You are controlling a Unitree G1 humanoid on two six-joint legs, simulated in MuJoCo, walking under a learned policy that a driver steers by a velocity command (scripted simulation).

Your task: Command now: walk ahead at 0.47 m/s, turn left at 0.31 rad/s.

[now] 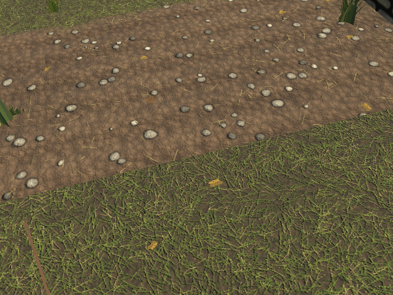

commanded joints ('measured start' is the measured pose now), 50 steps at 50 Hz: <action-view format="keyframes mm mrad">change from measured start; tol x32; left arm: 1 88 72 9 -10 -3 -23 4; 44 -578 181 21 -393 18 1 -63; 50 -10 233 53 -192 -7 -25 -10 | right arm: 1 -39 -6 -2 -50 -3 12 8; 9 -326 0 30 -181 5 10 23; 15 118 -196 -44 -78 -8 -8 -15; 50 221 -195 -4 -49 22 -27 -93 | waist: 1 -7 -124 71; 16 -79 196 -303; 50 74 -134 -81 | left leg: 1 -202 25 -10 30 111 -9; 13 291 -124 180 -414 38 116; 16 917 351 -768 -730 -84 374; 22 424 136 -265 -807 480 209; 35 652 100 -395 -796 294 199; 46 531 -22 -453 -440 161 109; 50 448 -121 -293 209 165 68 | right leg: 1 90 -256 135 -149 401 -64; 13 168 -271 -94 275 1047 -42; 16 -509 23 24 1139 -301 49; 34 -866 -117 230 565 219 84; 45 -529 -55 236 115 575 56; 50 128 -108 174 -147 839 62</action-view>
